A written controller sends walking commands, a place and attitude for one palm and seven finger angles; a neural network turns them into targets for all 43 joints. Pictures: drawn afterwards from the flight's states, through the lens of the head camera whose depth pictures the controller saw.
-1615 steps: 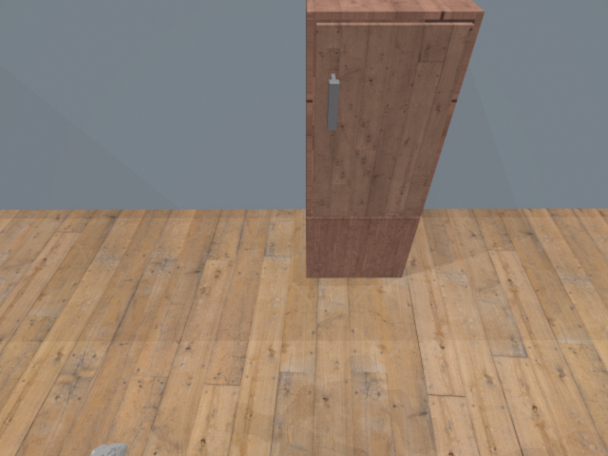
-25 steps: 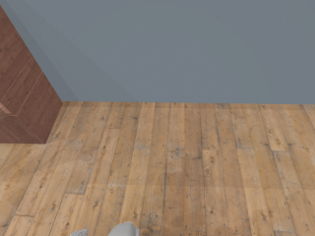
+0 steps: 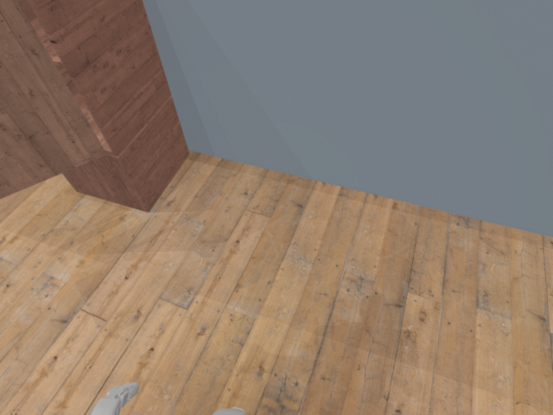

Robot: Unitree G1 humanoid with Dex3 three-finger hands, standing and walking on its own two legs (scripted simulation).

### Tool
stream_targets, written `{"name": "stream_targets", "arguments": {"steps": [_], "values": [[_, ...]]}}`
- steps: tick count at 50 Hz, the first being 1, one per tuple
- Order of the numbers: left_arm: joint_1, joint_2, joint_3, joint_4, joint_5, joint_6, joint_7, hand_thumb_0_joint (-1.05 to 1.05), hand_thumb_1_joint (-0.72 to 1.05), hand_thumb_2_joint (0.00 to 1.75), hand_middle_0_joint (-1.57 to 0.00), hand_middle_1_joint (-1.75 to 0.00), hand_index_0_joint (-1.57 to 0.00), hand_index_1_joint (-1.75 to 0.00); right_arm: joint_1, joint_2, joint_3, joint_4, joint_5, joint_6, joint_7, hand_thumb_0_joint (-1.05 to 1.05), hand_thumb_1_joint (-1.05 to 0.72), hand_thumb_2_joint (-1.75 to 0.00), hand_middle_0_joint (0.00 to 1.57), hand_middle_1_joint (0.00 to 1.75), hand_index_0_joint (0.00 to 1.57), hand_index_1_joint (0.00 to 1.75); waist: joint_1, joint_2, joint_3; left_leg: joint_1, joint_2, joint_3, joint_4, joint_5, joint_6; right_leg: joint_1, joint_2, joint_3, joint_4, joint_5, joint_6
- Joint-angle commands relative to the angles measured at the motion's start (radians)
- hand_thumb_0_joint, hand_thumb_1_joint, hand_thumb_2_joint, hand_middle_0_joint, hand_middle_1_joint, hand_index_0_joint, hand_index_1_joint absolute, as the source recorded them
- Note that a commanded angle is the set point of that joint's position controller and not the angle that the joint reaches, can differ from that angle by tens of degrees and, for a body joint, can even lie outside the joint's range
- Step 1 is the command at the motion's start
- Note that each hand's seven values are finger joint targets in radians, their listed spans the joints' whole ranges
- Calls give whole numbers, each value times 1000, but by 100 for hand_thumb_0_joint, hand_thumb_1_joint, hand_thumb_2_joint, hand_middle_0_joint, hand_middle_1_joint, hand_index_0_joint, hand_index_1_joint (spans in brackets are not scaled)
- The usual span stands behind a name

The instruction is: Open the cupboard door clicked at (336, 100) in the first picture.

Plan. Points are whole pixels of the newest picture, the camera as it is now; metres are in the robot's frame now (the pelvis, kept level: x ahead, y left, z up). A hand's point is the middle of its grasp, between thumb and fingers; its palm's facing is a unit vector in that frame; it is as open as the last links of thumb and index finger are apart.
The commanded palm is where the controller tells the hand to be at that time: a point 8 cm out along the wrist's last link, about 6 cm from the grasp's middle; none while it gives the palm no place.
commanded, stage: turn to face it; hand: left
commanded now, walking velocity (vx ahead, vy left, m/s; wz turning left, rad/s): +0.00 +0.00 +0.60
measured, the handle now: out of the picture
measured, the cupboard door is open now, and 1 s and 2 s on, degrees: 54 54 54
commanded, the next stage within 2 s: take the last steps up to it in 0.86 s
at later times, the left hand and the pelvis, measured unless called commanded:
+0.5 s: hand out of the picture +0.01 +0.24 -0.17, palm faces +0.34 -0.91 -0.24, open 7.4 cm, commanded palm none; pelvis +0.01 +0.02 +0.01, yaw +19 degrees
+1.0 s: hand out of the picture -0.02 +0.16 -0.15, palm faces +0.52 -0.83 -0.22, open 7.3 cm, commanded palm none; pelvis +0.03 -0.02 +0.01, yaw +31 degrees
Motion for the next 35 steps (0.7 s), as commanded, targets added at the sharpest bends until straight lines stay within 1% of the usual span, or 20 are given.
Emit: {"name": "stream_targets", "arguments": {"steps": [1,3,4,6,10,12,14,15,16,17,18,19,20,22,23,25,30,33,34,35], "values": [[77,209,42,-60,7,-24,25,0,90,90,-20,-30,-20,-30,-78,-131,-48,-126,-1,-17,9,0,-90,-90,20,30,20,30,36,-226,-65,-217,23,34,534,-291,-12,107,-428,327,-330,88,-203],[4,134,28,-71,1,-31,25,0,90,90,-20,-30,-20,-30,-57,-119,-48,-80,-3,-5,15,0,-90,-90,20,30,20,30,-9,-246,-49,-233,60,64,621,-189,-35,129,-307,168,-259,306,-168],[0,125,20,-73,-1,-32,23,0,90,90,-20,-30,-20,-30,-51,-108,-42,-77,0,-4,20,0,-90,-90,20,30,20,30,-12,-256,-59,-225,65,89,590,-172,-45,158,-278,76,-228,421,-154],[36,127,24,-61,3,-35,24,0,90,90,-20,-30,-20,-30,-77,-83,-30,-80,6,-5,25,0,-90,-90,20,30,20,30,6,-250,-71,-194,65,136,453,-173,-56,227,-265,-4,-192,577,-138],[115,164,38,-29,10,-32,22,0,90,90,-20,-30,-20,-30,-134,-54,-16,-90,10,-12,30,0,-90,-90,20,30,20,30,52,-218,-85,-102,50,204,221,-176,-49,268,-297,-33,-139,642,-136],[117,183,46,-25,10,-30,20,0,90,90,-20,-30,-20,-30,-122,-61,-12,-92,10,-18,28,0,-90,-90,20,30,20,30,49,-226,-97,-47,45,223,114,-161,-37,265,-315,-48,-94,656,-132],[104,186,49,-26,1,-27,13,0,90,90,-20,-30,-20,-30,-64,-81,-17,-81,6,-25,25,0,-90,-90,20,30,20,30,15,-205,-116,79,29,235,-36,-28,-23,208,-294,-98,-10,604,-83],[90,174,47,-29,-4,-25,10,0,90,90,-20,-30,-20,-30,-4,-113,-27,-68,4,-31,25,0,-90,-90,20,30,20,30,-24,-123,-151,216,52,192,-149,104,-6,121,-282,-125,109,528,-43],[84,119,41,-59,-12,-18,5,0,90,90,-20,-30,-20,-30,79,-225,-53,-55,-6,-42,16,0,-90,-90,20,30,20,30,-69,134,-217,396,270,-103,-193,368,92,-104,-172,-174,322,145,28],[14,62,16,-102,-12,-12,5,0,90,90,-20,-30,-20,-30,160,-308,-75,-40,-4,-39,3,0,-90,-90,20,30,20,30,-109,301,-218,439,462,-353,-220,743,241,-302,-69,-104,518,-363,66],[-20,93,19,-108,-4,-2,9,0,90,90,-20,-30,-20,-30,179,-305,-70,-21,-4,-35,-5,0,-90,-90,20,30,20,30,-106,176,-225,425,478,-300,-193,703,282,-316,-89,2,603,-333,42],[-36,87,23,-102,-3,0,11,0,90,90,-20,-30,-20,-30,133,-271,-61,-37,-8,-40,-12,0,-90,-90,20,30,20,30,-88,149,-199,349,416,-254,-217,524,262,-313,-90,11,609,-271,38],[-42,79,24,-83,-3,1,10,0,90,90,-20,-30,-20,-30,75,-242,-55,-56,-10,-43,-21,0,-90,-90,20,30,20,30,-65,172,-169,296,372,-237,-221,461,238,-312,-92,22,609,-217,44],[-11,80,27,-48,-2,10,2,0,90,90,-20,-30,-20,-30,-5,-202,-38,-70,-11,-43,-26,0,-90,-90,20,30,20,30,-24,149,-93,195,303,-152,-251,389,189,-265,-79,33,582,-121,46],[5,74,25,-41,-3,11,-1,0,90,90,-20,-30,-20,-30,-9,-193,-34,-71,-11,-46,-26,0,-90,-90,20,30,20,30,-13,129,-95,202,284,-136,-249,396,179,-250,-67,22,541,-105,46],[15,67,23,-32,-4,11,-4,0,90,90,-20,-30,-20,-30,-4,-194,-32,-67,-9,-46,-26,0,-90,-90,20,30,20,30,-8,114,-108,204,265,-115,-252,369,172,-210,-50,10,469,-94,46],[2,58,15,-42,-6,5,-2,0,90,90,-20,-30,-20,-30,2,-194,-37,-58,-13,-37,-20,0,-90,-90,20,30,20,30,-16,148,-104,164,249,-158,-243,314,174,-92,2,-19,242,-103,37],[66,58,16,-22,-10,-5,2,0,90,90,-20,-30,-20,-30,-24,-190,-40,-62,-8,-32,-19,0,-90,-90,20,30,20,30,15,133,-122,106,225,-165,-187,334,153,62,31,-35,51,5,25],[108,72,20,-13,-11,-13,6,0,90,90,-20,-30,-20,-30,-38,-178,-38,-66,-2,-31,-18,0,-90,-90,20,30,20,30,40,97,-132,52,196,-155,-135,296,123,165,18,-27,-84,101,22],[146,126,32,-4,-1,-26,12,0,90,90,-20,-30,-20,-30,-38,-137,-35,-73,7,-33,-13,0,-90,-90,20,30,20,30,57,-30,-147,-51,124,-89,-29,152,67,285,-92,89,-210,132,-4]]}}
